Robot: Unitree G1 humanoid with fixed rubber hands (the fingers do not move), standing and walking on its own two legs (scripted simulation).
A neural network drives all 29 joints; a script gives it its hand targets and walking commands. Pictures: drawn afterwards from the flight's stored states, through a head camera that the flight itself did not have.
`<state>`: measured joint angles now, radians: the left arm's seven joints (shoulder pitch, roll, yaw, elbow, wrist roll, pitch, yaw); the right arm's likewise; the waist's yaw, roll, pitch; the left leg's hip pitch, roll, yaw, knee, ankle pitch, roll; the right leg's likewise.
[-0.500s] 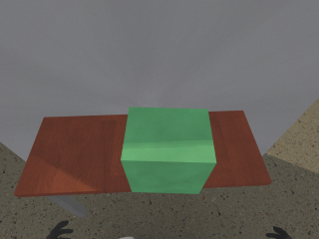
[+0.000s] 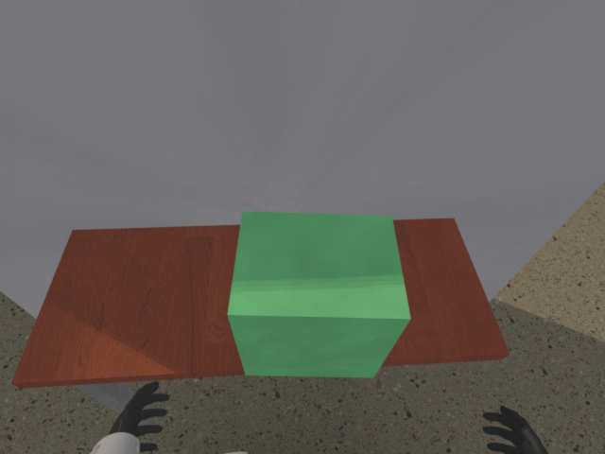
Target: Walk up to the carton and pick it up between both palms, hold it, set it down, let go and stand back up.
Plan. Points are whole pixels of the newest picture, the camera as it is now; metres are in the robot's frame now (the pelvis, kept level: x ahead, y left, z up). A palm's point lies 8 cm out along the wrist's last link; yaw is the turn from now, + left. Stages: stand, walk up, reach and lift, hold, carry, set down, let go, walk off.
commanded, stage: reach and lift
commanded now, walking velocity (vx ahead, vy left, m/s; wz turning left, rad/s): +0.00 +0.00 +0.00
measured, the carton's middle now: (313, 301) +0.35 +0.00 -0.08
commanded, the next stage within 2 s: none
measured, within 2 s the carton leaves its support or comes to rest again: neither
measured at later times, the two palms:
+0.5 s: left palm (130, 436) +0.16 +0.23 -0.07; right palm (494, 451) +0.14 -0.22 -0.07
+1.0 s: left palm (150, 422) +0.17 +0.21 -0.05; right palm (484, 440) +0.15 -0.21 -0.06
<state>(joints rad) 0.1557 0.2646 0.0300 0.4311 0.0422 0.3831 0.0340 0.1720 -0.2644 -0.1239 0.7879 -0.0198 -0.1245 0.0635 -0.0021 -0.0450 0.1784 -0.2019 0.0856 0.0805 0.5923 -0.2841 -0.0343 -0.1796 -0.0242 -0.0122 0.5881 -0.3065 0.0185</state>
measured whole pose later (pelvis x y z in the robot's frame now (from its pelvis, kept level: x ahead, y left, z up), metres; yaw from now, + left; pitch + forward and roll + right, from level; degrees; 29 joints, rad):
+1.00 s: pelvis +0.02 +0.00 +0.01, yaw +0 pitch -6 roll +0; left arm 0.24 0.20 -0.09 0.68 -0.13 -0.44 0.03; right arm 0.23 -0.12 0.01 0.83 0.17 -0.56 0.02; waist 0.00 -0.02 0.08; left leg -0.12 0.07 0.06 0.47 -0.25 -0.03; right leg -0.09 -0.02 0.00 0.46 -0.27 0.02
